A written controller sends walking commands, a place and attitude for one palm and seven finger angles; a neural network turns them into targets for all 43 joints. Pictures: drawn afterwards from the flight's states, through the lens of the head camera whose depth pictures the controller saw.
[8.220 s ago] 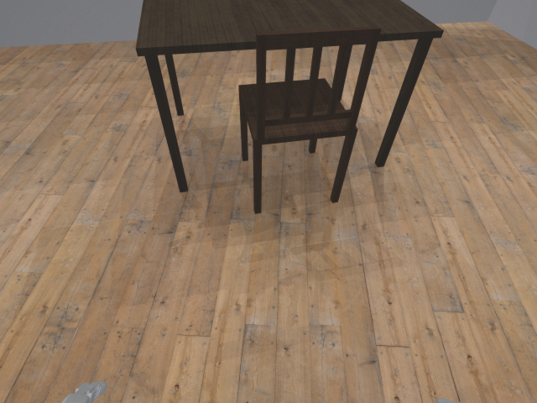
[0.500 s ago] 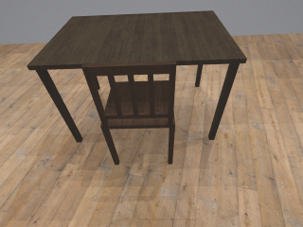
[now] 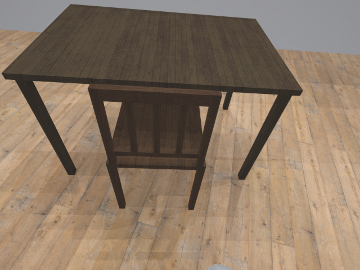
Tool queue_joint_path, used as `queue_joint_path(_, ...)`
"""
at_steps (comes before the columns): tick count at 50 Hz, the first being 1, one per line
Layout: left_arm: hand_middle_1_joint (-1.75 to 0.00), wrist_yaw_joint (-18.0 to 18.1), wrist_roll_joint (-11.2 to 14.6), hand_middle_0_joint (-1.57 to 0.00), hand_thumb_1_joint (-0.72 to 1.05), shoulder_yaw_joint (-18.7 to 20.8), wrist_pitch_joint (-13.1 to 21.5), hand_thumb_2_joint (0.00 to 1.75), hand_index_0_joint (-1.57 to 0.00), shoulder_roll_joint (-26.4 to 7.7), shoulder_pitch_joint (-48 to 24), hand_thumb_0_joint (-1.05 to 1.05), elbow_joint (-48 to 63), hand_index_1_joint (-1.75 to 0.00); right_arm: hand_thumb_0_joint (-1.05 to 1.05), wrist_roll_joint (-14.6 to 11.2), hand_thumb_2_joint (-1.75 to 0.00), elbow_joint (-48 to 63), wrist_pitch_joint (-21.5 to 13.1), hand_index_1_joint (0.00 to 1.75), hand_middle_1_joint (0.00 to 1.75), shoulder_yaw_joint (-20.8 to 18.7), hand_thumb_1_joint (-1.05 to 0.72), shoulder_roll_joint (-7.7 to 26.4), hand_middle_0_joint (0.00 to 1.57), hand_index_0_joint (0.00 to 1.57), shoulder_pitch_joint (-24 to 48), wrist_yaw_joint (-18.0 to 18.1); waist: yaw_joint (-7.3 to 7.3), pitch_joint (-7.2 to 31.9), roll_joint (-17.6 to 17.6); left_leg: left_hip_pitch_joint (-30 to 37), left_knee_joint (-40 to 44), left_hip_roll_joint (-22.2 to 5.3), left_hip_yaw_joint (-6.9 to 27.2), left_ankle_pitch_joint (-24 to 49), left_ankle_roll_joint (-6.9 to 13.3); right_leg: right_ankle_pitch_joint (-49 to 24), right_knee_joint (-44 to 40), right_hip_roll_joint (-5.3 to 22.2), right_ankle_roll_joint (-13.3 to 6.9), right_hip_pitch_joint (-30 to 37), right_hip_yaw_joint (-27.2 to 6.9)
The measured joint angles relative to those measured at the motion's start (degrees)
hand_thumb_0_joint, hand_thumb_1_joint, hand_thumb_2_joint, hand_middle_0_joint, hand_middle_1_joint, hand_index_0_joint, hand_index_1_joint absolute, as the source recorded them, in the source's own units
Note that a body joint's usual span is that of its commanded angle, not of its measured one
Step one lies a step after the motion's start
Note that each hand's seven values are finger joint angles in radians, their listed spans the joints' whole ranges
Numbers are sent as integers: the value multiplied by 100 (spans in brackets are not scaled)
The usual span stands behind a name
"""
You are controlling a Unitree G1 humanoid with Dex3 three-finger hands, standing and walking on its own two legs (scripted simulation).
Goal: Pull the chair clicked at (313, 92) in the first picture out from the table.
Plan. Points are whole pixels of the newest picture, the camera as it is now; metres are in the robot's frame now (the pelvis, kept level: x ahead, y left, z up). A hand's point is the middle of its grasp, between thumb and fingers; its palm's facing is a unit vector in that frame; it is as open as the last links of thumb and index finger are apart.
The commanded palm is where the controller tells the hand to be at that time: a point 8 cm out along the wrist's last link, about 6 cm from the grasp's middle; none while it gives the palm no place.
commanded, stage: take the last steps up to it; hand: left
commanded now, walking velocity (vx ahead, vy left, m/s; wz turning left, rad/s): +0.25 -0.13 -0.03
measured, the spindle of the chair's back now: (156, 129) +0.60 +0.13 -0.11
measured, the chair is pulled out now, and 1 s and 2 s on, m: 0.00 0.00 0.00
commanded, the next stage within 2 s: come to a stop and stand still in 0.24 s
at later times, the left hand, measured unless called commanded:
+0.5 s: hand (155, 243) +0.22 +0.08 -0.16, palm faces +0.03 -0.96 -0.26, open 7.1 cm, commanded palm none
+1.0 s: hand out of the picture +0.08 +0.14 -0.17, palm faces +0.12 -0.93 -0.34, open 7.4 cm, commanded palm none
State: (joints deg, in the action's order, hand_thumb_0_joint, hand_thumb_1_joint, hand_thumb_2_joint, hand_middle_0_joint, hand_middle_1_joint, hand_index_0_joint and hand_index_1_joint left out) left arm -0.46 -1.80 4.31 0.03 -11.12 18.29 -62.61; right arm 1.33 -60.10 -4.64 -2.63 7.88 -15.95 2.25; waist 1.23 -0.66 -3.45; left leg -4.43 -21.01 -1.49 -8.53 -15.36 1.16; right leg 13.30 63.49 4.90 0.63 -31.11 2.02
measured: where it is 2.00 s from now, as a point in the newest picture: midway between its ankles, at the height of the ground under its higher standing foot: outside the picture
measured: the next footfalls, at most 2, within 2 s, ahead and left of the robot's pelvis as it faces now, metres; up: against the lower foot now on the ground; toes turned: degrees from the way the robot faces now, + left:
right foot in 0.26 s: +0.25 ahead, -0.16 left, +0.00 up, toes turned -7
left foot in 1.00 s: +0.07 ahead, +0.06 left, +0.00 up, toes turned +2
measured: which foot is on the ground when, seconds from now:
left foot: down 0.00-0.26, up 0.28-0.98, down 1.00-1.00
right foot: up 0.00-0.24, down 0.26-1.00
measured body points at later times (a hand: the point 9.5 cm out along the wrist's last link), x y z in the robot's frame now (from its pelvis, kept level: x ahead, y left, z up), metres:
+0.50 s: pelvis +0.15 -0.11 -0.01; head +0.17 -0.14 +0.44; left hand +0.22 +0.13 -0.14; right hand +0.14 -0.33 -0.18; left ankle +0.12 +0.04 -0.68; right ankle +0.21 -0.16 -0.74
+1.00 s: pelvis +0.08 -0.07 -0.02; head +0.06 -0.11 +0.43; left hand +0.08 +0.19 -0.14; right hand +0.16 -0.31 -0.18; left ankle +0.07 +0.06 -0.75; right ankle +0.21 -0.16 -0.74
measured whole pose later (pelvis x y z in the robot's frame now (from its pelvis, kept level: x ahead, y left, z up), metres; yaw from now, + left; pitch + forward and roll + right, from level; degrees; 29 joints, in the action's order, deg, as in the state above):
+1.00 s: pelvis +0.08 -0.07 -0.02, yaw +1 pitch -3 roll +3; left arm 3.2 -2.0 2.1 -2.0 -10.1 18.7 -57.3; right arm 0.9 -52.0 2.4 -3.2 13.2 -15.3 0.2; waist 2.3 0.3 2.8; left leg -9.4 -28.8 0.5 -3.5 -19.8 0.2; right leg 6.4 30.9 3.9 -3.4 -23.0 6.4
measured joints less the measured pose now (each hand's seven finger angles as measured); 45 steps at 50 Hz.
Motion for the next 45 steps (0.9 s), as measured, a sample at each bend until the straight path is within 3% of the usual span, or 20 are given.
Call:
queue_joint_path(6, -29, -43, 25, -19, 91, -1, -32, 90, -20, -130, -745, 0, 410, -30, -1, 53, -90, -269, 113, 30, 30, 58, -93, -35, 20, 20, -565, -55, -174, -123, 74, 464, 247, -47, 7, -190, -184, -407, -997, 124, -4, -313, 75)
queue_joint_path(12, -29, -76, 68, -19, 91, -87, 84, 90, -20, -61, -1172, 0, 599, -30, 0, 81, -90, -476, 250, 30, 30, 34, -91, 5, 20, 20, -922, -114, -483, -379, 345, 647, -285, -304, 27, -834, -508, -354, -2742, -97, -227, 415, 323)
queue_joint_path(14, -29, -49, 55, -19, 91, -87, 258, 90, -20, -17, -1224, 0, 615, -30, 0, 23, -90, -576, 318, 30, 30, 29, -91, 24, 20, 20, -953, -150, -445, -459, 438, 235, -1518, -450, 192, -1266, -388, -606, -2782, -224, -380, 561, 396)
queue_joint_path(17, -29, 8, 115, -20, 91, -155, 307, 90, -20, 138, -1192, 0, 557, -30, 1, -45, -90, -564, 453, 30, 30, 5, -91, 111, 20, 20, -729, -145, -430, -562, 590, -822, -3966, -317, 718, -1455, -76, -170, -2672, -393, -563, 749, 509)
queue_joint_path(20, -29, 84, 134, -20, 91, -226, 226, 90, -20, 297, -1031, 0, 415, -30, 1, -12, -90, -435, 459, 30, 30, -16, -91, 177, 20, 20, -480, -123, -400, -457, 642, -1605, -4771, -281, 726, -875, -41, -298, -3231, -522, -592, 1131, 587)
queue_joint_path(27, -30, 272, 113, -20, 95, -250, 161, 90, -21, 343, -858, -1, 293, -30, 0, -59, -90, -131, 620, 30, 30, 12, -91, 213, 19, 19, 129, -26, -186, -210, 694, -2022, -3375, -103, 790, -710, -356, -488, -3898, -645, -746, 1480, 643)
queue_joint_path(33, -30, 326, 94, -20, 93, -221, 55, 90, -21, 415, -700, -1, 314, -30, 0, -3, -90, 61, 876, 30, 30, -88, -91, 341, 19, 19, 606, -89, 39, -212, 712, -2145, -3863, 160, 976, -774, -517, -502, -3841, -507, -747, 1438, 577)
queue_joint_path(38, -30, 324, 54, -20, 92, -184, -44, 90, -21, 373, -488, 0, 327, -30, 0, 22, -90, 191, 915, 30, 30, -143, -91, 436, 20, 19, 778, -165, 150, -199, 615, -1988, -3888, 129, 1081, -567, -514, -638, -3881, -328, -690, 1334, 524)
queue_joint_path(41, -30, 334, 18, -20, 91, -208, -84, 90, -21, 317, -322, 0, 338, -30, 0, 18, -90, 261, 887, 30, 30, -137, -91, 464, 20, 19, 708, -220, 208, -142, 533, -1666, -3437, 84, 1087, -706, -489, -764, -3960, -252, -637, 1277, 486)
queue_joint_path(45, -30, 362, -40, -20, 91, -271, -75, 90, -21, 263, -27, 0, 445, -30, 0, -41, -90, 668, 802, 30, 30, -165, -91, 546, 20, 19, 363, -226, 157, -13, 538, -1157, -2669, 141, 845, -959, -377, -809, -3780, -111, -559, 1143, 422)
